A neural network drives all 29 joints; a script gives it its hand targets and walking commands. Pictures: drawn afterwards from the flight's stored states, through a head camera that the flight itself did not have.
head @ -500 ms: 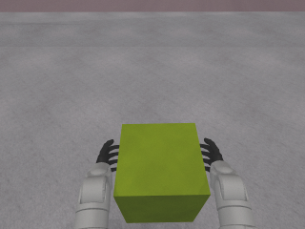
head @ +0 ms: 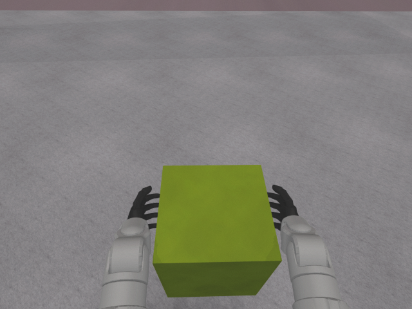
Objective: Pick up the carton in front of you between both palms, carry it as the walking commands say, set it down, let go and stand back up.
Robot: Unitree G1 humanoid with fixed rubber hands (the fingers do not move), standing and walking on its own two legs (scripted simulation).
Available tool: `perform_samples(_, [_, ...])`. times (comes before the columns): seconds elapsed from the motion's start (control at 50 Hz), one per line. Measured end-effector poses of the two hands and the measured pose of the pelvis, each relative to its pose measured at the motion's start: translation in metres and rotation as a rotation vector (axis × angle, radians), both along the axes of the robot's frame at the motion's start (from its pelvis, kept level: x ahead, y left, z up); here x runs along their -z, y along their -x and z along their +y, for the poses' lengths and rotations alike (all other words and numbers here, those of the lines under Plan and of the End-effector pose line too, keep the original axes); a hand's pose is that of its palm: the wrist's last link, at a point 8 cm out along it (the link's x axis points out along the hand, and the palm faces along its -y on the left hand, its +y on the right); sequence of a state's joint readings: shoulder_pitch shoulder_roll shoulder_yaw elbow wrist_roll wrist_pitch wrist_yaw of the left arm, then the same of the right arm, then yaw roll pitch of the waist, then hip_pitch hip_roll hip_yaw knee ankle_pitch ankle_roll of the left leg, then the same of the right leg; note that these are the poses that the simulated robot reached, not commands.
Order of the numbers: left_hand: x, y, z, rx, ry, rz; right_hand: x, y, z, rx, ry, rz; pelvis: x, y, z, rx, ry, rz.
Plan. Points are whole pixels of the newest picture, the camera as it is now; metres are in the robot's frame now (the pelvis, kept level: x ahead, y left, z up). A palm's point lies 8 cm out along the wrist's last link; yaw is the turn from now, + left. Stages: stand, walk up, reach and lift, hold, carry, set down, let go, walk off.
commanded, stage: hold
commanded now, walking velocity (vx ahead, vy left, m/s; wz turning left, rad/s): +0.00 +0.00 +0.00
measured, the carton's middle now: (212, 234) +0.30 +0.00 -0.05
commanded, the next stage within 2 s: set down in 0.16 s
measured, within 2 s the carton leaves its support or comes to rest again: neither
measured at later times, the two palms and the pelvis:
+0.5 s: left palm (128, 214) +0.32 +0.18 +0.00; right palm (266, 210) +0.32 -0.12 +0.01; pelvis -0.01 +0.03 -0.01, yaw -1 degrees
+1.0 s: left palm (142, 244) +0.35 +0.19 -0.21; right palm (244, 228) +0.39 -0.11 -0.20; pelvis -0.04 -0.02 -0.13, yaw +0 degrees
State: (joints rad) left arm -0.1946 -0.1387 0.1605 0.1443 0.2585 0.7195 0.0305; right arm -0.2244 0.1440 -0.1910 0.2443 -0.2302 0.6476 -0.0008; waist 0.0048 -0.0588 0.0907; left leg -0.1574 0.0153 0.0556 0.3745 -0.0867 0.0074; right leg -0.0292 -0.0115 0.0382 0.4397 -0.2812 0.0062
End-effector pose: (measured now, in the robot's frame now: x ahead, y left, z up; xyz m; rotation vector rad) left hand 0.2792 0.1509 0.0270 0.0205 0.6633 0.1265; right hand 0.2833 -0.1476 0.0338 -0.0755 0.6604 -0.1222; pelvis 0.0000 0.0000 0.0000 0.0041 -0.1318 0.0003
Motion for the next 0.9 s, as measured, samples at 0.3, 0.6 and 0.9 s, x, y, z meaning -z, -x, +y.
perform_samples(0.3, [-0.004,-0.016,0.02,0.019,0.03,0.001,-0.005,-0.005,0.021,0.032,0.008,0.001,0.001,0.001,0.03,0.02,0.009,-0.007])
perform_samples(0.6, [0.069,-0.04,0.037,-0.096,0.071,0.047,0.063,-0.057,0.038,-0.055,0.019,0.053,0.027,0.017,0.025,-0.003,0.002,0.167])
perform_samples(0.9, [0.219,-0.059,0.032,-0.14,0.041,-0.032,0.213,-0.094,0.035,-0.094,-0.022,-0.022,0.109,0.037,-0.01,-0.009,0.03,0.633])
